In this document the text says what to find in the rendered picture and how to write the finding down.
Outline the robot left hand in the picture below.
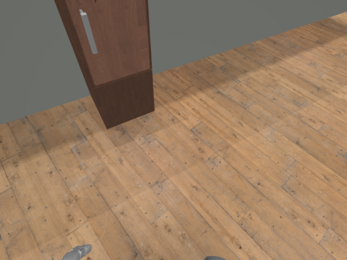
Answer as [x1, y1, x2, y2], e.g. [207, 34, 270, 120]
[62, 244, 92, 260]

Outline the handle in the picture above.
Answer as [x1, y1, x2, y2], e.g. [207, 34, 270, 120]
[79, 9, 98, 54]

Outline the cupboard door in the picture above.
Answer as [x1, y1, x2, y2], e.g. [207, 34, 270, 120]
[66, 0, 150, 86]

